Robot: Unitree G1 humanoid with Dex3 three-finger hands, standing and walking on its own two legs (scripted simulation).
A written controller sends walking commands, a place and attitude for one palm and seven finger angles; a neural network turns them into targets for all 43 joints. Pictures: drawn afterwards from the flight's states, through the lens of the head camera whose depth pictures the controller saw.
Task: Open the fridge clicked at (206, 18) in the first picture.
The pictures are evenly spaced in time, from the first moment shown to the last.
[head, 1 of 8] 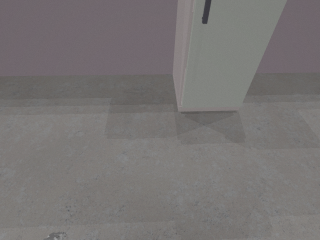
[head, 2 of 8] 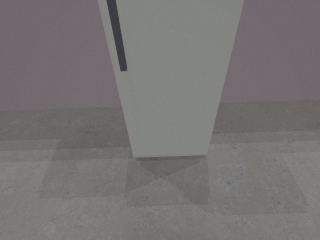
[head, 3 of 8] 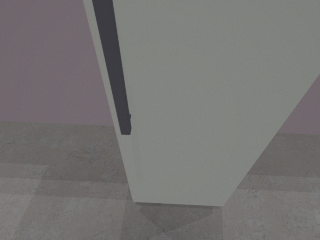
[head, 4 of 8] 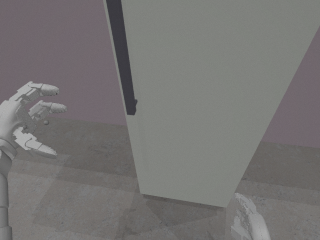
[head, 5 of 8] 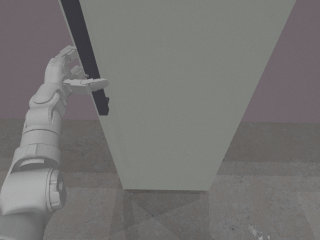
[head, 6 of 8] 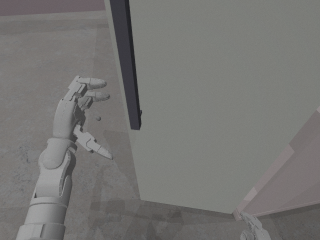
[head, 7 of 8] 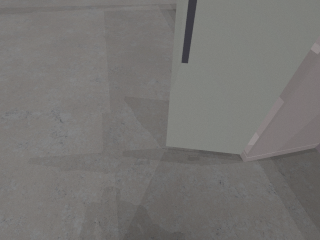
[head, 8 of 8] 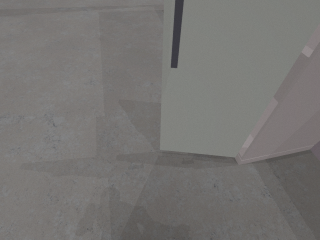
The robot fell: no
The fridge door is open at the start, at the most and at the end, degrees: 0 75 71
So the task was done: yes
